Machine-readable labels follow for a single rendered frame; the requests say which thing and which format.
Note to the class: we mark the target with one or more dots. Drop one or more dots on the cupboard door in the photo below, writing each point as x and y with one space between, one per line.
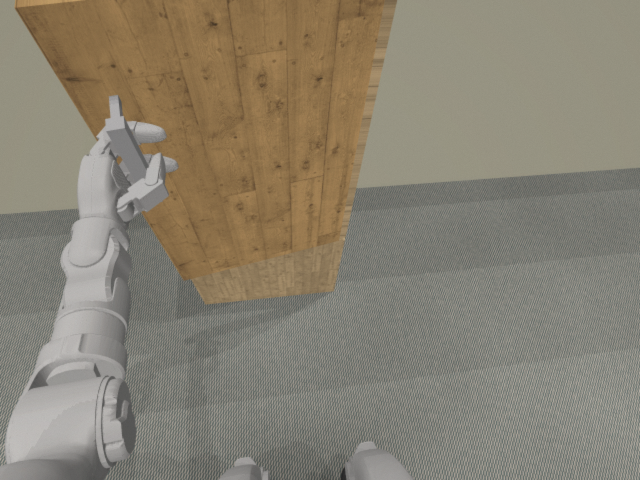
261 101

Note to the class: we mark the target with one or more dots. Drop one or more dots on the robot left upper arm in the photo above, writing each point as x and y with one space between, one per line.
71 431

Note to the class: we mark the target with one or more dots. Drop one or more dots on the handle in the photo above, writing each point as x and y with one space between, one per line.
124 141

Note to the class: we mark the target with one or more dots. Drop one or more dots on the robot left forearm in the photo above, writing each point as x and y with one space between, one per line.
92 320

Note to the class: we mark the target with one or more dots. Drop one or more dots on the robot left hand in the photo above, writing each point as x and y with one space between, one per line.
102 182

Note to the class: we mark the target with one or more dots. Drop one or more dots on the right robot thigh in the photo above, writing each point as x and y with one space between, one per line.
375 464

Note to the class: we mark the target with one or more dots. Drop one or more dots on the robot left shin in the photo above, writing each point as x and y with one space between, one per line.
244 461

